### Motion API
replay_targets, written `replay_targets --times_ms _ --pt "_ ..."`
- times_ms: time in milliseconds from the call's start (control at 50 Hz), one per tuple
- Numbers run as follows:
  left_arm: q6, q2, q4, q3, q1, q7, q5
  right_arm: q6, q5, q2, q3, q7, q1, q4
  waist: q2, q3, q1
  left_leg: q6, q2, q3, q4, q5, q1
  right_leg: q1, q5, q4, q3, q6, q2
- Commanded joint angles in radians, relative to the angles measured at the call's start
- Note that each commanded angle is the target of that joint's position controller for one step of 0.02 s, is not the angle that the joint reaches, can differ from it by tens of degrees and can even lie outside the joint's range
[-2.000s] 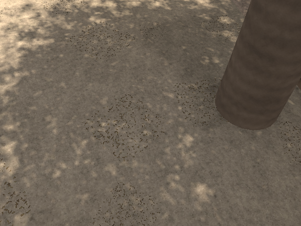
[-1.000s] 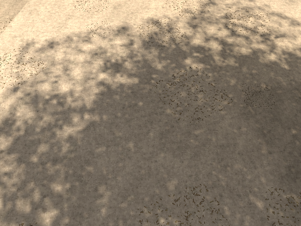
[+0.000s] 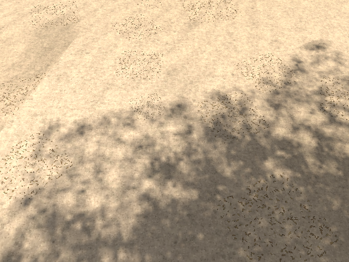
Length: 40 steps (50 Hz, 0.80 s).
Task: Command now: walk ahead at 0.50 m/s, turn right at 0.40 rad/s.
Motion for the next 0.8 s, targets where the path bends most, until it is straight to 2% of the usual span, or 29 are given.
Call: replay_targets --times_ms 20,100,160,200,220,240,260,280,300,320,340,360,380,420,480,540,600,640,680,700,720,740,760,780,800 --pt "-0.009 0.021 -0.059 0.001 -0.023 -0.015 0.004 -0.019 0.003 -0.141 -0.032 -0.013 -0.084 -0.064 0.101 0.032 0.023 0.124 0.266 -0.068 -0.142 0.272 -0.038 0.018 0.169 -0.147 -0.004 -0.003 -0.017" --pt "-0.011 0.005 -0.122 -0.010 -0.159 -0.037 0.005 0.000 0.017 -0.171 -0.042 -0.022 -0.013 -0.019 0.079 0.075 -0.031 0.110 0.302 -0.011 -0.124 0.292 0.069 -0.007 0.181 -0.288 -0.064 -0.031 -0.005" --pt "-0.010 0.016 -0.169 -0.006 -0.206 -0.054 0.004 0.026 0.031 -0.189 -0.050 -0.026 0.010 0.003 0.093 0.078 -0.030 0.090 0.333 0.018 -0.046 0.435 0.182 -0.024 0.060 -0.335 -0.110 -0.067 0.017" --pt "-0.005 0.044 -0.181 0.010 -0.164 -0.061 0.003 0.042 0.034 -0.216 -0.058 -0.035 -0.009 -0.001 0.133 0.021 0.011 0.065 0.332 0.049 0.084 0.769 0.212 0.086 -0.045 -0.336 -0.174 -0.105 0.078" --pt "-0.002 0.073 -0.168 0.027 -0.083 -0.059 0.002 0.052 0.034 -0.228 -0.060 -0.041 -0.018 -0.005 0.148 -0.034 0.060 0.051 0.322 0.063 0.211 0.914 0.204 0.199 -0.086 -0.336 -0.200 -0.129 0.120" --pt "0.000 0.120 -0.134 0.056 0.066 -0.051 -0.001 0.058 0.038 -0.227 -0.057 -0.046 -0.035 -0.011 0.133 -0.112 0.145 0.021 0.288 0.090 0.409 0.917 0.129 0.415 -0.039 -0.399 -0.203 -0.165 0.161" --pt "0.010 0.204 -0.098 0.092 0.231 -0.030 -0.001 0.051 0.023 -0.199 -0.043 -0.051 -0.024 -0.029 0.041 -0.208 0.213 -0.023 0.245 0.090 0.706 0.632 -0.111 0.730 -0.014 -0.427 -0.019 -0.224 0.066" --pt "0.005 0.304 -0.104 0.104 0.209 -0.022 -0.010 0.020 -0.010 -0.046 0.006 -0.029 0.079 -0.081 -0.211 -0.294 0.086 -0.089 0.030 -0.002 1.054 -0.351 -0.577 1.068 -0.153 -0.501 0.548 -0.418 -0.192" --pt "-0.006 0.221 -0.129 0.080 0.244 -0.023 -0.001 -0.021 0.026 -0.119 -0.002 -0.012 -0.026 -0.088 -0.092 -0.397 0.166 -0.071 0.019 -0.226 1.153 -0.407 -0.690 1.120 -0.246 -0.637 0.738 -0.440 -0.240" --pt "-0.017 0.171 -0.123 0.066 0.208 -0.023 0.008 -0.042 0.062 -0.163 -0.014 -0.004 -0.126 -0.121 -0.051 -0.253 0.177 -0.048 0.068 -0.234 1.129 -0.311 -0.760 1.025 -0.174 -0.661 0.587 -0.387 -0.211" --pt "-0.022 0.146 -0.130 0.058 0.145 -0.022 0.004 -0.052 0.051 -0.153 -0.009 -0.009 -0.142 -0.125 0.025 -0.164 0.131 -0.037 0.111 -0.227 1.039 -0.223 -0.728 0.875 -0.084 -0.661 0.467 -0.352 -0.167" --pt "-0.021 0.113 -0.144 0.048 0.078 -0.020 0.004 -0.052 0.023 -0.158 -0.015 -0.016 -0.145 -0.115 0.052 -0.101 0.089 -0.046 0.139 -0.221 0.953 -0.182 -0.664 0.735 0.026 -0.673 0.376 -0.329 -0.129" --pt "-0.022 0.093 -0.163 0.040 0.040 -0.015 0.018 -0.041 0.013 -0.165 -0.022 -0.016 -0.125 -0.113 0.028 -0.084 0.052 -0.055 0.157 -0.228 0.913 -0.150 -0.590 0.640 0.111 -0.695 0.329 -0.324 -0.106" --pt "-0.024 0.098 -0.172 0.042 0.022 -0.008 0.017 -0.018 0.005 -0.145 -0.022 -0.015 -0.101 -0.113 0.022 -0.066 0.023 -0.084 0.158 -0.212 0.838 -0.128 -0.536 0.541 0.195 -0.728 0.279 -0.330 -0.082" --pt "-0.025 0.138 -0.158 0.053 0.056 0.011 0.011 -0.001 -0.002 -0.104 -0.007 -0.019 -0.179 -0.139 0.019 -0.026 0.039 -0.125 0.136 -0.182 0.654 0.010 -0.526 0.443 0.235 -0.744 0.191 -0.308 -0.036" --pt "-0.014 0.144 -0.142 0.056 0.097 0.022 0.002 -0.007 0.004 -0.076 0.007 -0.010 -0.296 -0.164 -0.014 -0.014 0.088 -0.131 0.085 -0.173 0.412 0.223 -0.447 0.402 0.128 -0.722 0.147 -0.250 0.021" --pt "0.006 0.151 -0.117 0.061 0.152 0.030 -0.001 -0.015 0.012 -0.098 0.000 0.000 -0.362 -0.189 -0.036 -0.017 0.112 -0.121 0.028 -0.177 0.292 0.279 -0.387 0.435 0.203 -0.639 0.188 -0.212 0.019" --pt "0.020 0.140 -0.116 0.060 0.158 0.038 -0.002 -0.020 0.012 -0.127 -0.014 0.007 -0.346 -0.188 -0.054 -0.044 0.097 -0.100 0.013 -0.204 0.241 0.238 -0.361 0.506 0.216 -0.549 0.252 -0.184 0.005" --pt "0.029 0.127 -0.140 0.059 0.107 0.046 0.001 -0.026 0.008 -0.146 -0.026 0.006 -0.271 -0.169 -0.076 -0.072 0.045 -0.064 0.020 -0.207 0.190 0.230 -0.281 0.536 0.239 -0.440 0.295 -0.146 0.016" --pt "0.028 0.100 -0.157 0.051 0.085 0.045 0.002 -0.030 -0.005 -0.164 -0.034 0.000 -0.208 -0.159 -0.059 -0.119 0.008 -0.032 0.060 -0.209 0.144 0.338 -0.156 0.510 0.233 -0.329 0.270 -0.107 0.068" --pt "0.025 0.041 -0.189 0.030 0.092 0.044 0.020 -0.029 -0.025 -0.225 -0.045 -0.010 -0.104 -0.159 0.071 -0.261 -0.021 0.035 0.254 -0.363 0.205 0.628 0.102 0.385 -0.032 -0.064 0.193 -0.058 0.137" --pt "0.022 -0.004 -0.173 0.015 0.333 0.036 0.009 -0.008 -0.029 -0.246 -0.046 -0.008 -0.077 -0.151 0.348 -0.419 0.072 0.240 0.527 -0.698 0.241 0.806 0.399 0.123 -0.688 0.221 0.122 -0.002 0.254" --pt "0.029 0.114 -0.146 0.032 0.358 0.034 -0.002 0.010 0.003 -0.204 -0.044 -0.004 -0.093 -0.156 0.289 -0.423 0.060 0.246 0.524 -0.792 0.185 0.491 0.342 0.053 -0.588 0.344 0.119 0.022 0.159" --pt "0.044 0.160 -0.156 0.049 0.227 0.040 -0.006 0.023 0.004 -0.137 -0.025 -0.011 -0.135 -0.176 0.206 -0.289 0.020 0.202 0.442 -0.652 0.150 0.337 0.230 0.012 -0.503 0.382 0.082 0.044 0.131" --pt "0.064 0.158 -0.167 0.050 0.154 0.049 -0.001 0.038 -0.003 -0.106 -0.009 -0.012 -0.189 -0.175 0.140 -0.205 0.024 0.169 0.381 -0.544 0.121 0.258 0.102 0.022 -0.444 0.356 0.048 0.054 0.107"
